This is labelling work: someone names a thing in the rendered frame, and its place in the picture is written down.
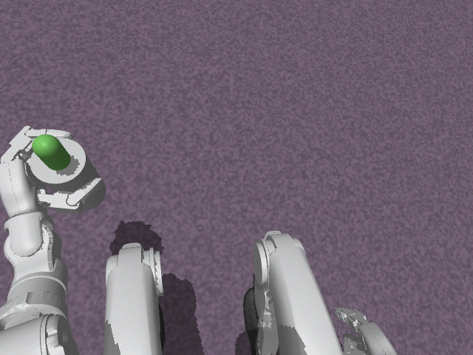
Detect left robot hand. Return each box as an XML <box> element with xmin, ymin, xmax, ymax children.
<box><xmin>0</xmin><ymin>126</ymin><xmax>103</xmax><ymax>218</ymax></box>

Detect left robot arm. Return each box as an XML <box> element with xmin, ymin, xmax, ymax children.
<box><xmin>0</xmin><ymin>212</ymin><xmax>79</xmax><ymax>355</ymax></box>

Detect bottle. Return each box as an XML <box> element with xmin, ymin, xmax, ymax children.
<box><xmin>30</xmin><ymin>135</ymin><xmax>106</xmax><ymax>211</ymax></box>

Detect right robot foot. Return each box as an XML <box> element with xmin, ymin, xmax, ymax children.
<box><xmin>243</xmin><ymin>287</ymin><xmax>278</xmax><ymax>355</ymax></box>

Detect right robot hand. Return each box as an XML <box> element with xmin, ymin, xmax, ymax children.
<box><xmin>334</xmin><ymin>307</ymin><xmax>397</xmax><ymax>355</ymax></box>

